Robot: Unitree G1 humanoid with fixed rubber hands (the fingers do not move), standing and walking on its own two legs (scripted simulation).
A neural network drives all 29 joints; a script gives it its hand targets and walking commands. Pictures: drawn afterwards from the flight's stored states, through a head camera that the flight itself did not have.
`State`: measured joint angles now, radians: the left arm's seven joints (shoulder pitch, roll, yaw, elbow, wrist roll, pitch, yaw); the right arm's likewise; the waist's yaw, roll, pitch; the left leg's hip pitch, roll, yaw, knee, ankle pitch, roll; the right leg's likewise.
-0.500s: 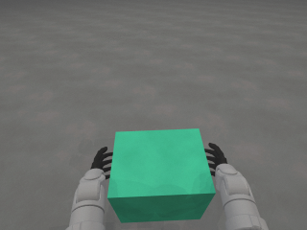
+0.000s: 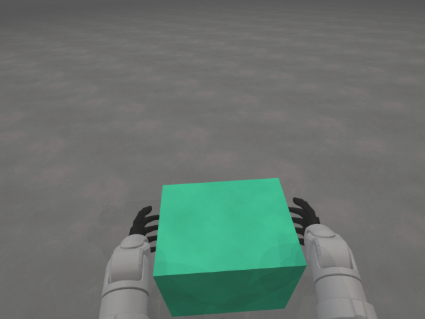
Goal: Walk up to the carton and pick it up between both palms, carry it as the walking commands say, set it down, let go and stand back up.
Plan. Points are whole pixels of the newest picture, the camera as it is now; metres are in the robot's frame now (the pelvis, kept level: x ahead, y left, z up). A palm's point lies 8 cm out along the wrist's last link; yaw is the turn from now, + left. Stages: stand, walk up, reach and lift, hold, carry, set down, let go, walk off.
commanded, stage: reach and lift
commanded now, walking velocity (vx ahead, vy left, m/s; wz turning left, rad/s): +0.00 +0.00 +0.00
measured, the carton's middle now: (224, 248) +0.32 +0.00 -0.03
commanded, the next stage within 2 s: hold in 0.88 s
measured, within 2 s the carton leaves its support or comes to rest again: neither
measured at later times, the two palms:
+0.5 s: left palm (139, 239) +0.29 +0.16 +0.05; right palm (312, 234) +0.30 -0.17 +0.05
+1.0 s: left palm (134, 244) +0.28 +0.17 +0.05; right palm (311, 240) +0.28 -0.17 +0.05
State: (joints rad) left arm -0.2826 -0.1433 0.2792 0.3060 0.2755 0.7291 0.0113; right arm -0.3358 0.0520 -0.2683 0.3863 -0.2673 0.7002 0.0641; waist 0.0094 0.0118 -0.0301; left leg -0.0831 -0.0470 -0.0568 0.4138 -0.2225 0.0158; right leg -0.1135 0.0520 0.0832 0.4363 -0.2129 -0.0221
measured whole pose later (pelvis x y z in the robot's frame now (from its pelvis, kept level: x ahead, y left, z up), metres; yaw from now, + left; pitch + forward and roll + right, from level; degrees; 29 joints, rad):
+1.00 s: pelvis +0.01 +0.00 +0.00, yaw +1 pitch -7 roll +0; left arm -0.19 -0.12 0.22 0.20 0.25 0.74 -0.02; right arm -0.19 0.11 -0.25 0.20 -0.25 0.72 0.03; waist -0.01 0.01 -0.04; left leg -0.05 -0.05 -0.08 0.39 -0.22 0.02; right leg -0.06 0.05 0.07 0.39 -0.21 -0.02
